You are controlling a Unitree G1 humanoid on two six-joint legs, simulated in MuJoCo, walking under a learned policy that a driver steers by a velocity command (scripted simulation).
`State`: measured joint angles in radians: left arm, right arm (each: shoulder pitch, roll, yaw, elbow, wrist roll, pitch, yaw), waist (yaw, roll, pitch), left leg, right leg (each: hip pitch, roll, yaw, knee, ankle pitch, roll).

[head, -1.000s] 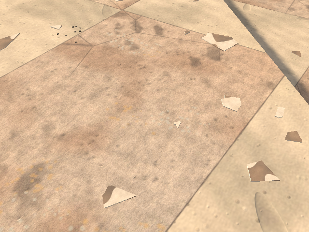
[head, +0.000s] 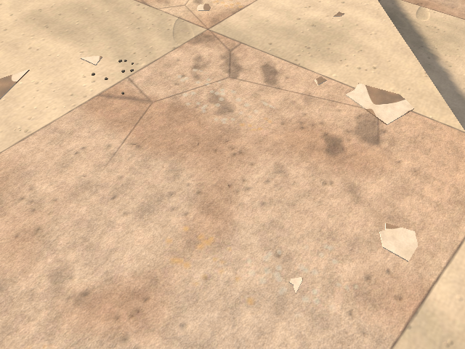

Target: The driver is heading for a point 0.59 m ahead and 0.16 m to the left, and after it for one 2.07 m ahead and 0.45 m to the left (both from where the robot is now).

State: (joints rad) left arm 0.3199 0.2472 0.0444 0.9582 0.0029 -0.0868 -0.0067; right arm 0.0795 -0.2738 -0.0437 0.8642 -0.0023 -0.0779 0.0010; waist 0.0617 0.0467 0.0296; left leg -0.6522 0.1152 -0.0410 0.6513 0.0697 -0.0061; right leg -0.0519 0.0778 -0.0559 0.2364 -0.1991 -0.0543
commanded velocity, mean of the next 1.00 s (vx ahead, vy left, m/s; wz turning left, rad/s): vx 0.16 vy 0.00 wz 0.00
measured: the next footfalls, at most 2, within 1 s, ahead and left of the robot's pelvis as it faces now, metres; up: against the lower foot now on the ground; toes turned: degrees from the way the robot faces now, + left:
left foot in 0.10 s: +0.24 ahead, +0.13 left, +0.00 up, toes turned +1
right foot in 0.40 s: +0.17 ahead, -0.11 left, +0.00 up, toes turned -1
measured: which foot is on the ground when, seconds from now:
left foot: up 0.00-0.08, down 0.10-1.00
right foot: down 0.00-0.12, up 0.14-0.38, down 0.40-0.88, up 0.90-1.00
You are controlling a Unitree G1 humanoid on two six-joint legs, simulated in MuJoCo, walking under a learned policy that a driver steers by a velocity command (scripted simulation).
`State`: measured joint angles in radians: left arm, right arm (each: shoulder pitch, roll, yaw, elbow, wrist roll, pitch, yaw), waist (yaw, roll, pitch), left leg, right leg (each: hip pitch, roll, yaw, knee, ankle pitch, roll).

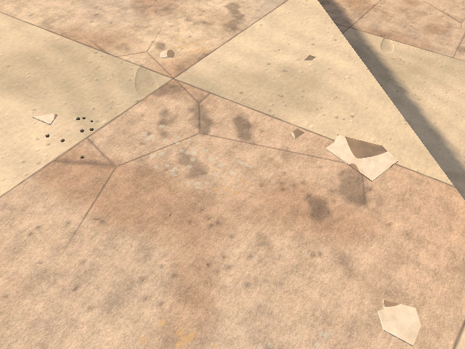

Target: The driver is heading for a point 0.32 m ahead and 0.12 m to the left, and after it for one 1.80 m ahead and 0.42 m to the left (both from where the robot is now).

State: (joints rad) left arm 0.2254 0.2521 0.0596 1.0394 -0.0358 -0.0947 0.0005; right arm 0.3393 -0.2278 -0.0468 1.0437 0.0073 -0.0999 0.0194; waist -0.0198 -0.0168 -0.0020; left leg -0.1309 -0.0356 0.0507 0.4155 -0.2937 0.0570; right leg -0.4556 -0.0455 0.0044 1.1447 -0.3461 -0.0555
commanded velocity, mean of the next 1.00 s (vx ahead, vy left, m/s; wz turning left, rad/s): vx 0.23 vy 0.00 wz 0.37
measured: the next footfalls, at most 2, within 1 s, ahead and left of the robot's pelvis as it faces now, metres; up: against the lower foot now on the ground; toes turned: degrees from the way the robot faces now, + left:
right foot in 0.30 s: +0.34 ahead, -0.15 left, +0.00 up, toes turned +5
left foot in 0.80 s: +0.34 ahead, +0.10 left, +0.00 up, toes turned +26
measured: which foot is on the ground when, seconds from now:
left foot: down 0.00-0.32, up 0.34-0.78, down 0.80-1.00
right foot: up 0.00-0.28, down 0.30-0.80, up 0.82-1.00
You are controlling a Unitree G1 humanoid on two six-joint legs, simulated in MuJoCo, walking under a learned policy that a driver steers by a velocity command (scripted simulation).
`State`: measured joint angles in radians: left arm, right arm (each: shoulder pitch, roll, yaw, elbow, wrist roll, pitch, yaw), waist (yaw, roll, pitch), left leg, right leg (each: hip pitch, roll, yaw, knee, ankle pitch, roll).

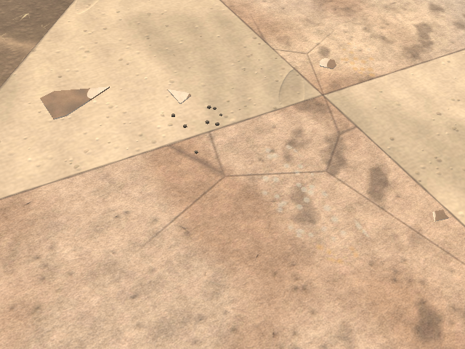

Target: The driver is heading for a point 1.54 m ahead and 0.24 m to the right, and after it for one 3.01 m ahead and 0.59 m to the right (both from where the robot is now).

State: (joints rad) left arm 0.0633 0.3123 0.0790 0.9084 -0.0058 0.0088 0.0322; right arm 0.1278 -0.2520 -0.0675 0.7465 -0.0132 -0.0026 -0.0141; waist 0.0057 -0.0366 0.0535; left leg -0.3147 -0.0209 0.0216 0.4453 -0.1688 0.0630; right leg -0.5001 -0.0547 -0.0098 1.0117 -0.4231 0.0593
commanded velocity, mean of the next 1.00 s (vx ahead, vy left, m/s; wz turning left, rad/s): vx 0.01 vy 0.00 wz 0.05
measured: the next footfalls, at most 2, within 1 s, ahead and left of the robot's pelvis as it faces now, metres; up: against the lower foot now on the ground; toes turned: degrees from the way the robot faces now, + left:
right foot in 0.18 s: +0.06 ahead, -0.15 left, +0.00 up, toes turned +0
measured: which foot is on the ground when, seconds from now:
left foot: down 0.00-1.00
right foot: up 0.00-0.16, down 0.18-1.00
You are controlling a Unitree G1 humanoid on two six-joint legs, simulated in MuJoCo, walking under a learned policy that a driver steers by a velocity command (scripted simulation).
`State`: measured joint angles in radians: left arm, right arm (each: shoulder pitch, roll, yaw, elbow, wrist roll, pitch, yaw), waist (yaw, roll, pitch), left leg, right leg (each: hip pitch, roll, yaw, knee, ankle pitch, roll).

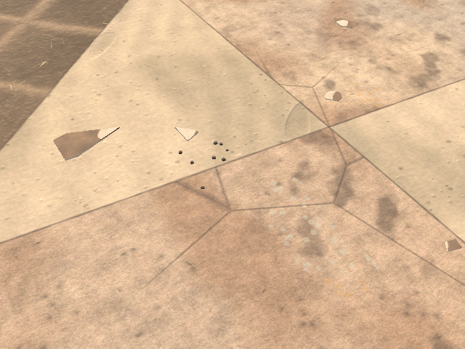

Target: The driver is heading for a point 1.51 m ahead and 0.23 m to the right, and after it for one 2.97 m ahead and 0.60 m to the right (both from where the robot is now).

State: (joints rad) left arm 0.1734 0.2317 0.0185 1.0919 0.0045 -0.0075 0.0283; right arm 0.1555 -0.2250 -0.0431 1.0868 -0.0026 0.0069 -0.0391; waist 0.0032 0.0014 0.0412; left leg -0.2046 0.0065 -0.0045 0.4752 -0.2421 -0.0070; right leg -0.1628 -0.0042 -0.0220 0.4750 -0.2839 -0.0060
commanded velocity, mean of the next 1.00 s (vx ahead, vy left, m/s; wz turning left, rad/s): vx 0.33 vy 0.00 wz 0.00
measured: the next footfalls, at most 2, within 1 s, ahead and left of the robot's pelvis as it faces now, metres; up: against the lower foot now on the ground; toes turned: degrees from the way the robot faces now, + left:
right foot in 0.84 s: +0.45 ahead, -0.10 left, +0.00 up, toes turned -3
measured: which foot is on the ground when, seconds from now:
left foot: down 0.00-0.84, up 0.86-1.00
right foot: down 0.00-0.38, up 0.40-0.82, down 0.84-1.00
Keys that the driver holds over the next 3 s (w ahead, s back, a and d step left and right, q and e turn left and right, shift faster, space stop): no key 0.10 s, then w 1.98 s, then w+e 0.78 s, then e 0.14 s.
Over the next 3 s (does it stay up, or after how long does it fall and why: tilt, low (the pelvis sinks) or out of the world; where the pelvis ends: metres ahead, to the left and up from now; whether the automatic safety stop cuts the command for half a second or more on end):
stays up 1.44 -0.08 -0.02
